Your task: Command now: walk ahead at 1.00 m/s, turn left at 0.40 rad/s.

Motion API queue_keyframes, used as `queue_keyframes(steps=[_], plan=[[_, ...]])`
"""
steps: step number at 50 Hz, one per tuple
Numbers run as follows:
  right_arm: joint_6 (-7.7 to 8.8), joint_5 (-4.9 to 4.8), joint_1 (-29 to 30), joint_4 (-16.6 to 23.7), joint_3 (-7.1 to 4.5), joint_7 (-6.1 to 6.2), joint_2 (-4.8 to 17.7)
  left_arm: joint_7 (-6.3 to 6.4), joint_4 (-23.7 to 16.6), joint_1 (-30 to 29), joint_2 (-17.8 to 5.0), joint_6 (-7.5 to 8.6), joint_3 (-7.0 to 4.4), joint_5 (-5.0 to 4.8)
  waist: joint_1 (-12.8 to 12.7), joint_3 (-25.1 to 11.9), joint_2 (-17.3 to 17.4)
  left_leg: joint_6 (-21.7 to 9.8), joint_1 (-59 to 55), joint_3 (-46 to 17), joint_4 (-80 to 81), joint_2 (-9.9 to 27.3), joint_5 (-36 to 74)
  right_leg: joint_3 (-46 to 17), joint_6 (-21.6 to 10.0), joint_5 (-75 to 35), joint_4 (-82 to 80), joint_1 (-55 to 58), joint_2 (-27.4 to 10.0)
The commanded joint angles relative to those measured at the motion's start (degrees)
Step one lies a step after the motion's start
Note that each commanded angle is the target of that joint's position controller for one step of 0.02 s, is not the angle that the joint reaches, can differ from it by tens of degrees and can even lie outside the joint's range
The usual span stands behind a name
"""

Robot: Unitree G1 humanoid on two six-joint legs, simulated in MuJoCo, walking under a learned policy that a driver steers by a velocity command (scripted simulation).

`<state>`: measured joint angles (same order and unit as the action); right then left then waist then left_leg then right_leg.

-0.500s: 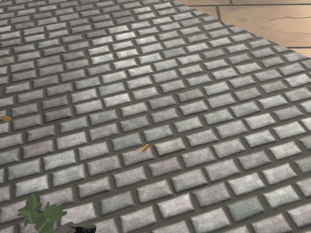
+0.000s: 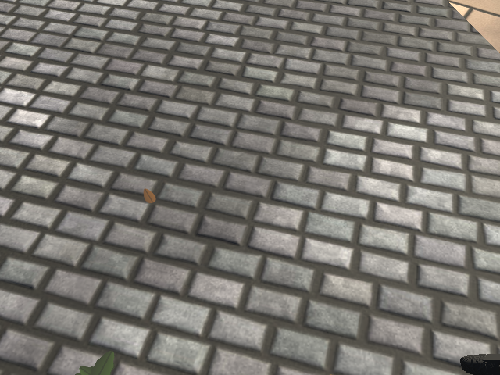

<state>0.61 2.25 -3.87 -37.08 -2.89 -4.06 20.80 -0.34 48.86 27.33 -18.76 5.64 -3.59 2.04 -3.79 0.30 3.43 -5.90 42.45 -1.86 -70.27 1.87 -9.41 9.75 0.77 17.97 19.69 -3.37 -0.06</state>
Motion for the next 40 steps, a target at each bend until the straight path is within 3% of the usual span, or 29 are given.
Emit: queue_keyframes(steps=[1, 3, 5, 7, 8, 9, 10, 11, 12, 13, 14, 15, 18, 21, 22, 23, 24, 25, 27, 28, 29, 30, 31, 32, 33, 34, 35, 37, 40], plan=[[1.04, 0.1, 4.3, 5.93, 2.1, -0.75, -1.61, -0.63, -2.37, -2.92, -2.57, 2.15, 0.73, -0.1, 4.33, 6.77, -6.16, -0.13, 1.64, -2.67, 12.78, -0.21, 5.8, -8.03, -6.26, -19.22, -15.1, -5.27, -12.58], [1.78, 0.3, 9.59, 6.95, 2.82, -1.54, -1.49, -0.47, -0.63, -0.2, -4.08, 1.72, 0.72, -0.81, 3.09, 9.07, -4.6, -0.9, -4.95, 4.28, 24.51, -1.47, 7.91, -5.75, -7.14, -26.01, -19.97, -6.2, -12.2], [2.45, 0.29, 10.88, 6.96, 3.61, -1.4, -2.56, -0.59, 1.23, 1.94, -6.84, 1.22, 0.62, -1.1, 3.25, 8.66, -6.7, -1.87, -12.25, 7.89, 29.9, -1.53, 7.43, -5.76, -8.45, -42.97, -17.94, -3.25, -12.81], [2.87, 1.0, 5.77, 5.1, 2.75, 0.22, -0.18, -0.04, 2.78, 2.4, -10.64, 0.7, 0.04, -1.09, 7.09, 3.07, -9.41, -2.82, -21.17, 8.04, 32.66, -5.36, 0.53, -4.96, -8.21, -69.78, -5.99, 3.81, -14.06], [3.1, 1.08, -4.01, 2.09, 1.54, 1.25, 2.29, 0.43, 2.94, 1.67, -11.98, 0.19, -0.2, -1.0, 11.86, -2.91, -11.05, -3.21, -32.1, 6.36, 34.31, -6.49, -2.53, -5.48, -7.79, -71.96, 5.6, 3.1, -14.3], [3.45, 1.51, -16.19, -1.7, 0.16, 2.37, 5.11, 0.55, 2.45, -0.51, -11.64, -0.14, -0.07, -1.51, 18.4, -8.57, -10.59, -3.74, -47.88, 2.96, 38.26, -3.69, 0.15, -4.99, -7.11, -62.38, 22.01, -5.15, -12.05], [3.61, 2.59, -23.37, -3.8, -1.48, 3.8, 10.6, 0.0, 0.27, 1.1, -5.05, -0.08, 1.21, -1.07, 17.05, -17.19, -1.76, -3.21, -62.75, -12.77, 38.33, 11.13, -16.99, -6.15, -7.59, -22.37, 43.2, -18.4, -6.29], [3.73, 2.71, -21.95, -2.48, -2.25, 4.19, 13.05, -0.37, -2.13, 7.14, 1.37, -0.03, 2.19, -3.56, 10.63, -26.76, 8.97, -6.51, -72.39, -40.37, 47.07, 25.66, -26.65, -12.05, -7.1, 8.73, 61.76, -34.49, -0.34], [3.37, 1.27, -19.63, -2.89, -2.13, 4.19, 9.16, 0.08, -2.88, -0.8, -4.69, -0.52, 0.66, -3.22, 12.56, -19.86, 0.67, -5.66, -63.59, -37.24, 52.58, 22.85, -26.37, -14.0, -7.74, 1.94, 63.22, -39.41, -2.35], [3.97, 0.9, -15.77, -4.02, -1.01, 4.11, 4.86, -0.27, -3.61, -4.51, -3.7, -0.62, 0.65, -3.08, 9.96, -8.38, -0.42, -5.15, -54.06, -27.15, 53.8, 19.68, -19.6, -13.51, -7.57, -2.63, 59.64, -40.7, -4.47], [4.55, 0.64, -13.61, -4.95, -0.71, 3.83, 2.33, -0.69, -2.78, -4.55, -1.76, -1.02, 0.96, -2.87, 7.47, -3.04, -1.19, -4.23, -46.42, -20.39, 56.08, 17.21, -12.12, -13.3, -7.05, -4.09, 56.47, -38.74, -6.18], [5.04, 0.19, -12.53, -5.4, -0.37, 3.87, 0.79, -1.05, -1.73, -3.3, -0.61, -1.99, 0.96, -2.19, 5.25, -0.9, -0.42, -2.88, -41.12, -14.3, 57.82, 15.04, -8.18, -13.56, -6.5, -4.62, 54.9, -35.84, -7.24], [6.85, -1.57, -11.93, -7.43, 0.64, 3.82, -2.97, -1.48, -1.72, -3.48, 1.99, -5.17, 0.46, -0.92, 0.76, 3.72, -0.85, -1.26, -34.86, 0.19, 57.86, 13.5, 26.24, -11.66, -4.09, -3.4, 51.98, -33.91, -7.49], [7.5, -2.18, -8.98, -8.03, 0.85, 4.23, -3.64, -2.23, -6.11, -11.61, 4.16, -5.05, 1.16, -0.63, -0.64, 6.52, 3.53, 0.45, -30.12, 12.48, 58.22, 8.99, 38.52, -6.5, -3.65, -13.47, 39.45, -32.82, -5.26], [6.57, -2.22, -0.31, -4.37, 0.19, 5.41, -2.17, -1.61, -6.78, -11.98, 2.57, -3.44, 0.66, -6.28, -0.84, 6.02, 4.92, 1.84, -28.94, 14.76, 58.05, 5.87, 31.41, -7.32, -2.91, -17.55, 32.64, -30.28, -4.53], [6.1, -2.61, 0.02, -3.54, -0.14, 6.49, -0.16, -1.94, -6.73, -13.01, 1.59, -2.35, 0.75, -5.71, -0.4, 4.69, 2.08, 2.39, -28.04, 16.78, 55.69, 4.5, 32.33, -4.19, -2.44, -23.82, 24.79, -25.1, -2.07], [6.02, -3.01, -3.2, -3.85, -0.78, 7.45, 3.01, -2.51, -7.33, -13.25, 1.11, -1.87, 0.33, -3.87, 0.21, 1.39, 0.93, 2.68, -29.55, 16.57, 52.43, 5.31, 38.72, -1.73, -2.12, -28.49, 20.16, -19.53, 0.58], [5.74, -3.49, -5.2, -4.14, -1.36, 7.98, 5.49, -3.11, -7.79, -11.84, 0.43, -2.06, -0.18, -3.19, -0.37, -1.57, 1.67, 3.38, -32.23, 15.89, 48.74, 6.51, 45.4, -0.73, -2.44, -29.13, 18.67, -15.51, 2.57], [4.7, -4.67, -3.54, -2.74, -2.26, 7.93, 8.09, -3.59, -7.26, -3.1, -4.38, -3.64, -2.22, -3.19, -5.2, -6.5, 4.29, 4.16, -33.67, 14.48, 36.56, 8.56, 53.91, -0.68, -4.91, -24.79, 19.34, -5.08, 5.15], [4.47, -4.8, -1.77, -2.09, -2.14, 7.27, 7.31, -3.09, -5.86, 5.0, -8.64, -4.58, -4.14, -3.05, -9.58, -9.62, 2.66, 4.67, -30.55, 13.2, 24.3, 8.66, 49.66, -3.29, -7.33, -25.2, 19.06, 4.47, 5.1], [4.71, -5.22, 0.54, -2.05, -1.38, 6.04, 4.0, -1.5, -5.52, 7.38, -10.72, -5.71, -5.31, -3.21, -12.37, -6.84, -8.2, 7.95, -22.47, 14.07, 2.39, 1.5, 20.59, -5.92, -10.9, -32.4, 11.63, 11.39, 3.54], [5.41, -1.62, -6.26, -0.67, 1.08, 4.19, -4.8, -0.79, -6.79, 0.32, -11.63, -5.13, -3.72, -2.1, -2.26, -1.79, -23.69, 9.65, -8.02, 9.49, -18.81, -7.4, -31.21, -22.58, -14.29, -65.67, 13.16, 10.94, -3.22], [6.01, -2.68, -21.12, 0.07, 1.23, 3.66, -1.52, -1.48, -13.31, -5.68, -14.99, -2.87, -3.38, 2.03, 4.87, -21.29, -21.29, 10.72, -4.21, -5.83, -30.06, -9.87, -30.44, -51.88, -29.29, -60.6, 8.13, 19.71, -18.73], [5.85, -2.77, -16.98, 0.72, -0.02, 3.56, 5.58, -2.55, -17.2, -11.33, -14.06, -2.69, -4.16, 0.42, 2.93, -20.97, -9.33, 9.29, -3.88, -9.21, -25.42, -7.5, -25.08, -55.35, -28.38, -38.65, 0.83, 15.07, -18.1], [5.03, -2.73, -10.54, 2.33, -0.73, 4.22, 7.24, -2.6, -18.07, -14.23, -10.97, -2.49, -3.54, -2.16, 3.53, -14.1, -2.52, 8.14, -0.92, -8.73, -18.34, -5.07, -20.63, -51.69, -25.37, -22.61, -1.22, 8.74, -14.9], [4.06, -1.63, -7.9, 2.08, -0.79, 5.19, 6.03, -2.26, -17.93, -15.97, -8.87, -2.8, -2.81, -3.84, 5.04, -8.67, 4.08, 8.08, -2.27, -7.91, -13.3, -3.25, -17.67, -48.92, -21.46, -13.77, -3.29, 0.79, -12.01], [3.15, -1.67, -7.17, 2.73, -0.82, 5.79, 5.8, -1.82, -18.33, -16.98, -9.88, -2.84, -3.13, -3.28, 6.22, -6.13, 1.21, 8.7, -4.7, -8.43, -9.6, -3.08, -16.67, -47.98, -21.56, -19.34, -3.06, -6.2, -11.06], [2.05, -1.18, -5.81, 2.88, -1.09, 6.01, 4.77, -0.59, -18.41, -18.06, -8.45, -3.54, -3.02, -2.73, 6.66, -4.58, -0.28, 10.07, -9.98, -8.29, -0.29, -2.28, -16.71, -38.66, -19.03, -32.23, -1.18, -12.81, -5.76], [2.14, -1.14, -1.97, 3.6, -0.02, 6.31, -0.13, 1.92, -17.91, -16.02, -9.45, -5.39, -3.64, -3.38, 5.05, -9.28, -1.34, 12.11, -10.81, -6.58, 12.49, -4.88, -10.1, -34.22, -15.74, -43.69, 3.23, -10.72, -2.16]])
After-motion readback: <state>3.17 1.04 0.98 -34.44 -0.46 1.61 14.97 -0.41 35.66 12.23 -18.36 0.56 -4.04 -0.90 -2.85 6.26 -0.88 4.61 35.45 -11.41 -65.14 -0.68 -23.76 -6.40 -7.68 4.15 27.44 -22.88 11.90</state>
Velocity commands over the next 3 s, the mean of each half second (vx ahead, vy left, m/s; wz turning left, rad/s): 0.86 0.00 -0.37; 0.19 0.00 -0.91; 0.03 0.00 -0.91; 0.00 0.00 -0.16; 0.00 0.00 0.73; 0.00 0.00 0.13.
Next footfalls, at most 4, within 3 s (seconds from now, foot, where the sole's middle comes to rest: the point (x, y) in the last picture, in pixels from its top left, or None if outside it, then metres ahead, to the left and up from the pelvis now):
0.20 left None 0.36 0.09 -0.77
0.58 right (321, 305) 0.69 -0.11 -0.77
1.06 left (288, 251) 0.87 -0.02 -0.77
1.50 right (317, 337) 0.60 -0.10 -0.77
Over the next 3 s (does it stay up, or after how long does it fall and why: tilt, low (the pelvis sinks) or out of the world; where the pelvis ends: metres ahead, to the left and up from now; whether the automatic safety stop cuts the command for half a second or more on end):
stays up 0.74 -0.03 -0.01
